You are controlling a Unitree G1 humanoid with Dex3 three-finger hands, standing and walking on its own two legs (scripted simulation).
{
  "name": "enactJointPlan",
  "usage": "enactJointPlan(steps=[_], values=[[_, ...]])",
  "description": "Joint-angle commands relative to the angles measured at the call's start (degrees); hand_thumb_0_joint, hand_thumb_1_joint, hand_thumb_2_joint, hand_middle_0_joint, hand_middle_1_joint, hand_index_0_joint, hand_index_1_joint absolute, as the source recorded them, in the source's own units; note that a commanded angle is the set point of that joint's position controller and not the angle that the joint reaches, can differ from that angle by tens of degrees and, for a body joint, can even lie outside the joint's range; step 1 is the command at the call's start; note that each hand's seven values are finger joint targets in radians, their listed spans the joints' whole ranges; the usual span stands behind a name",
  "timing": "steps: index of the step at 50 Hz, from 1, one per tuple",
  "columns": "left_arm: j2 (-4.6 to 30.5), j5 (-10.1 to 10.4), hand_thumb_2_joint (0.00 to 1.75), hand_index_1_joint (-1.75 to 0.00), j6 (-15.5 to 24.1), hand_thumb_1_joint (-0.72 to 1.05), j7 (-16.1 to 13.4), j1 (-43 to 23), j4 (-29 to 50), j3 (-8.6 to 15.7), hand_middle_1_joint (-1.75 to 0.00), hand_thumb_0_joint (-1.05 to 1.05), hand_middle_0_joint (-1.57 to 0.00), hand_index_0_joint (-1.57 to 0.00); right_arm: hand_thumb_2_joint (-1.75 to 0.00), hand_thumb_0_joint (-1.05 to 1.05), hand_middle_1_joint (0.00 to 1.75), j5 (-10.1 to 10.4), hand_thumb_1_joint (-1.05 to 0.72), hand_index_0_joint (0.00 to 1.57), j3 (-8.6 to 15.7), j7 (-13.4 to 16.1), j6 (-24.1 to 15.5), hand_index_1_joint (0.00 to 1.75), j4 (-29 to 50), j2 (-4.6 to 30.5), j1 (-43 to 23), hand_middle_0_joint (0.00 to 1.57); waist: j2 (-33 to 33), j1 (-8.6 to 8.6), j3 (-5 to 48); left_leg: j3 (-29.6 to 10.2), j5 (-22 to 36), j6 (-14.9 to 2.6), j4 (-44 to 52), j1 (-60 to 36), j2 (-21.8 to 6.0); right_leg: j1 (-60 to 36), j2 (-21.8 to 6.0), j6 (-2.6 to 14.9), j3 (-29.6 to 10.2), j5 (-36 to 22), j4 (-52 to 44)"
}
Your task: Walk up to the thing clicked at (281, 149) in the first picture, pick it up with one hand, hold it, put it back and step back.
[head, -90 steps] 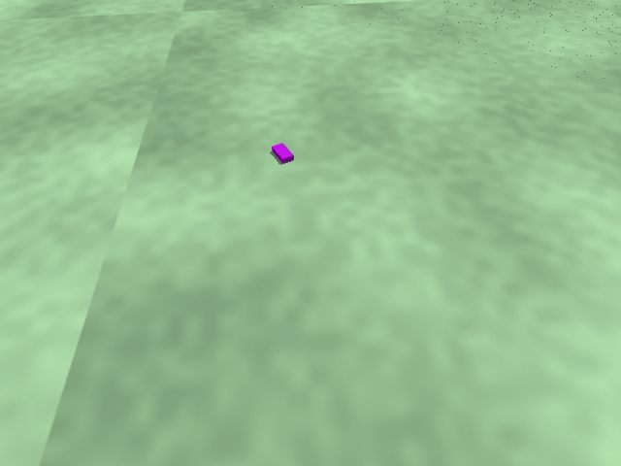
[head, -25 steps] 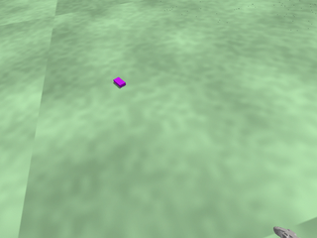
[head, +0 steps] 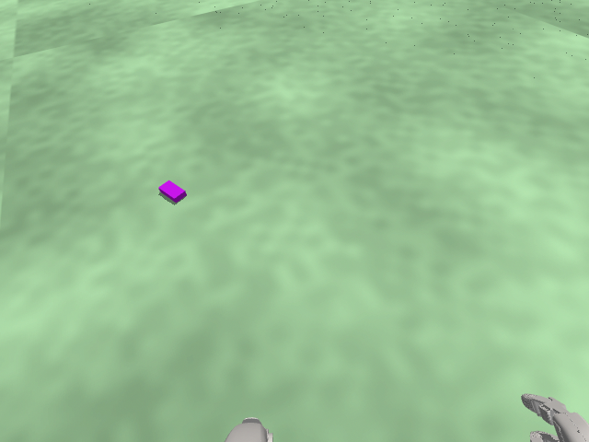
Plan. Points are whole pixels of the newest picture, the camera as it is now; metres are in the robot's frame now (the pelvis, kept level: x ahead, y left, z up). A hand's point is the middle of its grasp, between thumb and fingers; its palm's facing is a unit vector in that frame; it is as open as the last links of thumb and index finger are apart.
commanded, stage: walk up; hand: left
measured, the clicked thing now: (172, 191) +1.32 +0.72 -0.73
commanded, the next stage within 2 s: none
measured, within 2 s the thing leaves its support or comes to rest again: neither
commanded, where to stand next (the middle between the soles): +0.86 +0.75 m, yaw -35 degrees
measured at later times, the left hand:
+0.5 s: hand (111, 301) +0.37 +0.38 -0.10, palm faces -0.16 -0.81 -0.56, open 7.3 cm
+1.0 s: hand (78, 227) +0.57 +0.55 -0.12, palm faces -0.36 -0.77 -0.53, open 7.3 cm
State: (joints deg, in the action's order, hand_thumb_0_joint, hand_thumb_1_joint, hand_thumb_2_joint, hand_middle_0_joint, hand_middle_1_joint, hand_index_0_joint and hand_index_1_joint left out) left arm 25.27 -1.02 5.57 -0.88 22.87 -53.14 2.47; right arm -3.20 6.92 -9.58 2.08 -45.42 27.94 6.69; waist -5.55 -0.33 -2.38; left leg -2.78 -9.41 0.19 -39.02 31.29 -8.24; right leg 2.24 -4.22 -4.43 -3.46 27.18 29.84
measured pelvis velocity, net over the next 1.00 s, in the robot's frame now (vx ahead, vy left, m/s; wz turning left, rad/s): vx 0.40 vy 0.28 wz -0.34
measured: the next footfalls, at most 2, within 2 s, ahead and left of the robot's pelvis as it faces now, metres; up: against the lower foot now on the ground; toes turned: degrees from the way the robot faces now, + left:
left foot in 0.02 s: +0.18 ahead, +0.18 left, +0.00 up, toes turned +3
right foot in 0.36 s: +0.30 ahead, -0.04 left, +0.00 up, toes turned -15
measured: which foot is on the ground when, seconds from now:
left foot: up 0.00-0.00, down 0.02-0.36, up 0.38-0.74, down 0.76-1.00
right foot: down 0.00-0.04, up 0.06-0.34, down 0.36-0.78, up 0.80-1.00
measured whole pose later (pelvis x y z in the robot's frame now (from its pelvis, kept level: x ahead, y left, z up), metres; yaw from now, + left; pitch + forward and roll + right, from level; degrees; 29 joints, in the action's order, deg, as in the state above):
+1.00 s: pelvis +0.40 +0.28 +0.01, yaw -20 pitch -1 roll +0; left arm 27.0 0.9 4.5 -4.6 16.4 -54.7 2.7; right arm -4.2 5.7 -4.5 2.1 -42.7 23.8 15.7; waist -1.0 4.7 -5.8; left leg 9.0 -21.6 -3.7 -39.7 17.6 -1.6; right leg 34.1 -1.8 1.5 4.6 22.2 58.0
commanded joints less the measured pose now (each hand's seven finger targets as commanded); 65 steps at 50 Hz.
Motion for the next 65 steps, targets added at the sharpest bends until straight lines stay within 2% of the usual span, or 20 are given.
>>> enactJointPlan(steps=[1, 2, 3, 6, 12, 16, 18, 20, 25, 34, 37, 39, 40, 42, 47, 53, 54, 55, 57, 65], values=[[11.6, 0.1, 0.90, -0.30, 0.9, 0.90, -2.5, -2.1, 5.8, 2.5, -0.30, 0.00, -0.20, -0.20, -0.90, 0.00, 0.30, -0.9, -0.90, 0.20, 6.5, 2.8, -2.9, 0.30, 0.4, 15.0, 18.5, 0.20, -10.5, 13.71, 9.9, -5.5, -17.3, -3.75, 11.1, -39.8, -0.6, 30.3, 0.6, 7.63, 2.3, -14.9, 34.8], [8.9, 2.1, 0.90, -0.30, 1.0, 0.90, -3.0, -0.1, 6.6, 1.5, -0.30, 0.00, -0.20, -0.20, -0.90, 0.00, 0.30, 0.3, -0.90, 0.20, 6.9, 3.7, -3.6, 0.30, 1.7, 19.7, 16.3, 0.20, -22.5, 11.11, 9.8, -30.9, -22.2, -6.61, 24.8, -41.3, -12.8, 43.4, 9.4, 7.99, 3.1, 5.0, 43.7], [11.4, 1.8, 0.90, -0.30, 1.2, 0.90, -3.7, 0.2, 4.9, 1.4, -0.30, 0.00, -0.20, -0.20, -0.90, 0.00, 0.30, 2.1, -0.90, 0.20, 7.5, 4.2, -3.4, 0.30, 2.6, 20.4, 10.0, 0.20, -16.7, 7.25, 10.6, -35.4, -27.2, -11.18, 27.6, -35.0, -15.1, 40.9, 3.8, 9.69, -2.3, 1.7, 49.5], [14.7, 2.6, 0.90, -0.30, 1.0, 0.90, -2.0, -1.6, 1.0, 3.0, -0.30, 0.00, -0.20, -0.20, -0.90, 0.00, 0.30, 1.4, -0.90, 0.20, 4.7, 4.6, -3.6, 0.30, 4.8, 11.3, 4.4, 0.20, -6.8, 4.58, 5.4, -12.5, -14.5, -10.78, 20.5, -24.7, -8.4, 35.4, -2.5, 7.83, 0.8, -7.4, 38.7], [11.6, 2.1, 0.90, -0.30, 0.3, 0.90, -1.3, -5.6, 2.9, 3.2, -0.30, 0.00, -0.20, -0.20, -0.90, 0.00, 0.30, -0.6, -0.90, 0.20, 2.9, 4.5, -3.9, 0.30, 6.4, 9.1, 5.5, 0.20, -4.8, 4.52, 2.1, -2.1, 5.2, -16.13, 19.7, -18.9, -8.8, 27.0, -2.1, 5.75, 7.1, -7.4, 18.8], [12.9, 1.2, 0.90, -0.30, 0.5, 0.90, -1.9, 4.3, 0.0, 5.5, -0.30, 0.00, -0.20, -0.20, -0.90, 0.00, 0.30, -0.1, -0.90, 0.20, 1.4, 3.7, -2.8, 0.30, 9.4, 7.1, -0.5, 0.20, 3.6, -2.83, 6.4, 7.4, -2.7, -10.16, 5.4, -3.3, -2.9, -1.0, 1.2, 7.10, 8.5, -22.6, 4.6], [19.3, 0.0, 0.90, -0.30, 0.6, 0.90, -3.5, 12.7, 0.0, 8.2, -0.30, 0.00, -0.20, -0.20, -0.90, 0.00, 0.30, -0.5, -0.90, 0.20, -0.3, 3.7, -2.5, 0.30, 9.9, 2.7, 3.7, 0.20, 18.1, -6.49, 8.7, 9.6, -21.9, -3.68, -19.6, 14.0, 6.3, -14.2, -11.7, 12.99, -15.7, -2.4, -5.9], [21.7, 1.2, 0.90, -0.30, 0.4, 0.90, -4.4, 2.5, 5.6, 7.3, -0.30, 0.00, -0.20, -0.20, -0.90, 0.00, 0.30, -0.5, -0.90, 0.20, 2.2, 4.4, -0.3, 0.30, 8.6, 10.5, 7.0, 0.20, 9.5, -1.83, 4.3, -3.3, -20.6, -0.23, -32.8, 15.0, 4.2, -0.4, -23.0, 20.83, -39.0, 16.0, -14.9], [18.2, 0.9, 0.90, -0.30, 1.3, 0.90, -4.0, -3.9, 7.2, 6.5, -0.30, 0.00, -0.20, -0.20, -0.90, 0.00, 0.30, -0.5, -0.90, 0.20, 2.4, 4.0, 0.3, 0.30, 4.6, 10.7, 10.2, 0.20, 11.2, 2.37, 0.3, -3.4, -11.8, 0.69, -27.8, 7.7, 0.2, 15.0, -12.3, 16.18, -15.2, 1.3, -10.1], [23.2, -0.8, 0.90, -0.30, 1.8, 0.90, -4.6, -3.7, 7.4, 7.7, -0.30, 0.00, -0.20, -0.20, -0.90, 0.00, 0.30, -0.6, -0.90, 0.20, 3.5, 2.1, 0.4, 0.30, 8.1, 10.5, 2.9, 0.20, 14.2, 1.88, 0.6, 1.5, -11.5, -0.05, -14.3, -1.3, 0.3, 25.0, -10.3, 16.87, -10.3, 1.2, -3.2], [20.2, -0.9, 0.90, -0.30, 0.8, 0.90, -5.0, -9.2, 7.7, 6.3, -0.30, 0.00, -0.20, -0.20, -0.90, 0.00, 0.30, -0.9, -0.90, 0.20, 5.1, 3.0, -0.3, 0.30, 4.2, 11.0, 15.6, 0.20, 6.9, 10.48, 5.1, 6.5, -13.0, -0.14, -2.1, -22.4, 5.2, 35.1, -5.9, 12.56, -2.2, -6.7, 14.4], [10.4, 0.6, 0.90, -0.30, 0.1, 0.90, -5.9, -5.9, 8.1, 2.9, -0.30, 0.00, -0.20, -0.20, -0.90, 0.00, 0.30, -0.9, -0.90, 0.20, 7.0, 4.4, -1.3, 0.30, 4.6, 20.3, 18.0, 0.20, -22.4, 11.16, 3.2, -29.0, -25.7, -5.59, 23.0, -28.4, -12.3, 54.2, 9.0, 7.34, 4.5, 8.2, 42.8], [13.7, 0.6, 0.90, -0.30, 0.4, 0.90, -6.7, -5.6, 6.0, 3.0, -0.30, 0.00, -0.20, -0.20, -0.90, 0.00, 0.30, 0.2, -0.90, 0.20, 7.5, 5.0, -1.3, 0.30, 5.3, 22.1, 12.6, 0.20, -17.8, 7.77, 2.6, -36.2, -30.6, -10.75, 26.6, -22.2, -14.7, 50.1, 4.2, 9.14, -1.2, 5.1, 48.3], [16.5, 1.8, 0.90, -0.30, 0.4, 0.90, -5.9, -4.0, 1.9, 3.7, -0.30, 0.00, -0.20, -0.20, -0.90, 0.00, 0.30, -0.1, -0.90, 0.20, 5.4, 5.8, -1.3, 0.30, 7.3, 14.9, 8.7, 0.20, -4.1, 5.99, -0.1, -18.5, -18.9, -6.63, 18.4, -20.4, -9.1, 48.1, 1.4, 7.52, -1.0, -3.6, 44.0], [13.1, 2.2, 0.90, -0.30, 0.3, 0.90, -4.8, -1.1, 0.3, 3.3, -0.30, 0.00, -0.20, -0.20, -0.90, 0.00, 0.30, -0.9, -0.90, 0.20, 3.1, 6.3, -1.7, 0.30, 7.7, 9.4, 8.0, 0.20, -6.8, 4.69, 1.4, -2.5, 16.8, -11.43, 11.7, -22.5, -5.2, 35.5, 0.7, 5.55, 6.2, -4.8, 27.8], [12.5, 2.0, 0.90, -0.30, -0.1, 0.90, -5.4, 9.0, 0.1, 5.2, -0.30, 0.00, -0.20, -0.20, -0.90, 0.00, 0.30, -0.8, -0.90, 0.20, 1.8, 5.8, 0.1, 0.30, 12.0, 7.8, 0.7, 0.20, 0.4, -3.62, 4.8, 4.8, 12.4, -6.21, 0.0, -7.3, -2.4, 3.9, 2.1, 7.89, 8.7, -22.7, 3.3], [16.7, 1.1, 0.90, -0.30, 0.0, 0.90, -6.2, 14.5, -0.3, 6.9, -0.30, 0.00, -0.20, -0.20, -0.90, 0.00, 0.30, -0.3, -0.90, 0.20, 1.1, 5.8, -0.2, 0.30, 12.7, 5.6, 1.9, 0.20, 7.4, -6.75, 7.9, 7.4, 11.5, -1.91, -12.2, -1.2, 0.6, -5.9, -0.7, 9.82, 2.0, -19.7, -0.6], [20.1, 0.5, 0.90, -0.30, 0.0, 0.90, -7.0, 14.8, 1.5, 7.9, -0.30, 0.00, -0.20, -0.20, -0.90, 0.00, 0.30, 0.0, -0.90, 0.20, 0.3, 5.9, 0.0, 0.30, 12.4, 2.8, 6.9, 0.20, 18.2, -5.99, 9.7, 6.1, -23.6, 1.96, -24.8, 12.1, 6.4, -13.6, -16.7, 15.57, -22.1, -18.8, -4.0], [20.7, 1.9, 0.90, -0.30, -0.4, 0.90, -7.8, 3.3, 6.6, 7.2, -0.30, 0.00, -0.20, -0.20, -0.90, 0.00, 0.30, -0.7, -0.90, 0.20, 2.8, 6.9, 2.2, 0.30, 10.7, 10.4, 9.1, 0.20, 3.7, -1.70, 6.9, -5.1, -23.9, 3.82, -41.1, 12.5, 4.0, 1.2, -26.3, 25.55, -36.8, 0.2, -11.1], [21.2, -1.0, 0.90, -0.30, 1.2, 0.90, -6.0, -5.9, 7.7, 7.6, -0.30, 0.00, -0.20, -0.20, -0.90, 0.00, 0.30, -0.4, -0.90, 0.20, 3.2, 4.3, 2.9, 0.30, 6.9, 10.2, 9.2, 0.20, 14.4, 2.18, -0.9, -0.2, -14.0, 0.80, -27.8, 1.2, -0.3, 27.2, -9.3, 15.81, -7.2, 6.2, -5.6]])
